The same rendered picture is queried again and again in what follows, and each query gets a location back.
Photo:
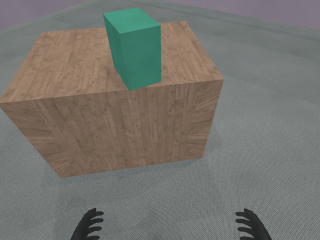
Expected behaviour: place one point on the pedestal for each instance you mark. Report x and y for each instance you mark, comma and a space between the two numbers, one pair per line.
71, 104

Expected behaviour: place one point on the left robot hand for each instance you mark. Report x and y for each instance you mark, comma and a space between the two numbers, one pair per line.
82, 230

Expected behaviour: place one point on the carton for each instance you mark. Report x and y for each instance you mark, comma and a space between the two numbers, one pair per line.
135, 45

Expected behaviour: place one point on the right robot hand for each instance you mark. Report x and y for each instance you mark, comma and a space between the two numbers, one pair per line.
258, 230

